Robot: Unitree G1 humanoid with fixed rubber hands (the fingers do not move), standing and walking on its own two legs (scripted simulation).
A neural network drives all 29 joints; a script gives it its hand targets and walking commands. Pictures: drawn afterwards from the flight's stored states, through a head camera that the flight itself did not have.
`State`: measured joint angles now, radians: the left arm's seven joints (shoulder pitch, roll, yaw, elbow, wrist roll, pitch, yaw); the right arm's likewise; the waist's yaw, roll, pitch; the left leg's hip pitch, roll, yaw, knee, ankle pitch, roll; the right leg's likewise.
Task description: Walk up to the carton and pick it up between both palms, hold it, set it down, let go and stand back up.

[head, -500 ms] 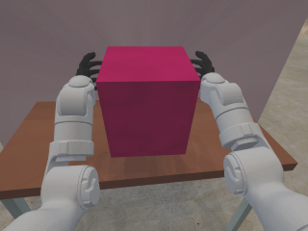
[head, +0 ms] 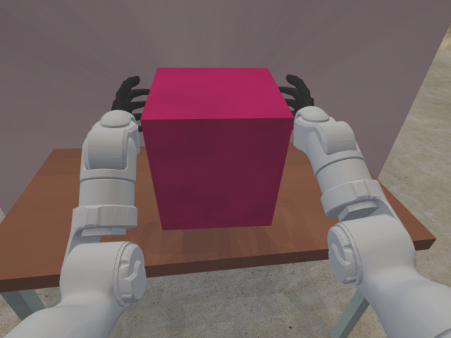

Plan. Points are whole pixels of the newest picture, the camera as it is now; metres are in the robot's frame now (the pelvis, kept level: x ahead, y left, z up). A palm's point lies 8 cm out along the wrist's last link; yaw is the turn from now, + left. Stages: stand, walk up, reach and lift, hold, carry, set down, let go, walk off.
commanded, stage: set down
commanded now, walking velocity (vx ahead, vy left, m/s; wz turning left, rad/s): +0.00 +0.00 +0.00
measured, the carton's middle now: (215, 148) +0.40 +0.01 +0.21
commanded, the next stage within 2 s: none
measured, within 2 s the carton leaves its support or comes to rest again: neither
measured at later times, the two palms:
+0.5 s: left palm (131, 115) +0.39 +0.15 +0.28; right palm (299, 117) +0.41 -0.15 +0.28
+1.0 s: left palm (132, 133) +0.38 +0.15 +0.25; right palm (294, 118) +0.42 -0.14 +0.27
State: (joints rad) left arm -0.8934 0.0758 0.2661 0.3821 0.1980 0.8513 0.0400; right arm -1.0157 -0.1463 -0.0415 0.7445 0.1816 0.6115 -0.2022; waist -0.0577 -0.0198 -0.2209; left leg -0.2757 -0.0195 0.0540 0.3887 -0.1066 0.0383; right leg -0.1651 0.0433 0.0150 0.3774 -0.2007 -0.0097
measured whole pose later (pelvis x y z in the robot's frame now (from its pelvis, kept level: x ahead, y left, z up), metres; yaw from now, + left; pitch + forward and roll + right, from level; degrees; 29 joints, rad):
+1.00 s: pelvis +0.01 -0.01 +0.00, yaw +0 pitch -1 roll -1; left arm -0.82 -0.03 0.35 0.33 0.31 0.71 0.06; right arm -1.05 -0.14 -0.09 0.96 0.18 0.28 -0.11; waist -0.02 -0.02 -0.14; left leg -0.23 -0.02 0.05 0.38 -0.12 0.04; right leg -0.13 0.05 0.01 0.38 -0.23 -0.03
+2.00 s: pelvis +0.03 -0.02 +0.00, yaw +0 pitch -1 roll +0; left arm -0.77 -0.11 0.35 0.33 0.32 0.64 0.12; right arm -1.03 -0.17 -0.09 1.08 0.18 0.16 -0.02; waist 0.07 -0.02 -0.09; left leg -0.23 -0.01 0.05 0.38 -0.14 0.03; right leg -0.13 0.06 0.01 0.38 -0.24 -0.04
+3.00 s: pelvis +0.05 -0.05 +0.00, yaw +0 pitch +2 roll +1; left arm -0.69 -0.19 0.42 0.33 0.32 0.49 0.16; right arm -1.02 -0.17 -0.11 1.16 0.10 0.06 0.02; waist 0.14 -0.02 -0.05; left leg -0.24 0.01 0.05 0.38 -0.17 0.00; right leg -0.14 0.07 0.01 0.38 -0.27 -0.07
